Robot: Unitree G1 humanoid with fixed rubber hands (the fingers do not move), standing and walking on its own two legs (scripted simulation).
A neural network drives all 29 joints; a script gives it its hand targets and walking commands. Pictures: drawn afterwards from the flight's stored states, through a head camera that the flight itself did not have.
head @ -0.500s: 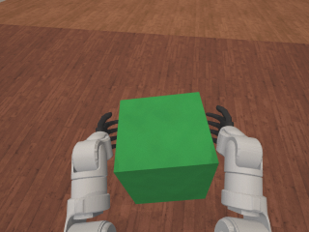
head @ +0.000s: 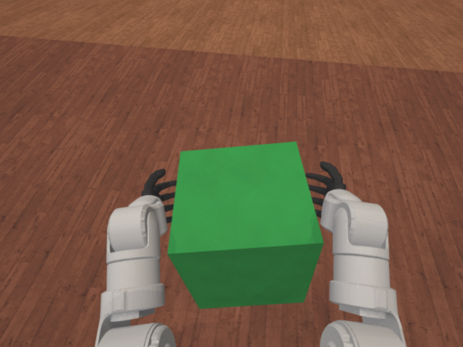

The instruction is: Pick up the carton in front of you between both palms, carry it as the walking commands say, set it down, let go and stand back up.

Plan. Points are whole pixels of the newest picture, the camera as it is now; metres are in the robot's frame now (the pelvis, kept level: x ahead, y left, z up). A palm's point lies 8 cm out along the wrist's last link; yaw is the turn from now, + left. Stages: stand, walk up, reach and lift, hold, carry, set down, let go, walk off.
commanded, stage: carry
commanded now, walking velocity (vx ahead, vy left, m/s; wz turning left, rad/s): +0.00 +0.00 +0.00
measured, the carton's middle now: (244, 230) +0.34 +0.00 +0.03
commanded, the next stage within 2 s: none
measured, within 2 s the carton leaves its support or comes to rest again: neither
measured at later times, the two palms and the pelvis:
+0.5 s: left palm (155, 208) +0.32 +0.15 +0.11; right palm (338, 210) +0.31 -0.15 +0.12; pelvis -0.01 +0.00 +0.00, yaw +0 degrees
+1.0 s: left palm (158, 215) +0.31 +0.14 +0.11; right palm (342, 213) +0.31 -0.16 +0.12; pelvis -0.02 -0.01 +0.00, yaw +0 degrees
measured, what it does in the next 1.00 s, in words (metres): stands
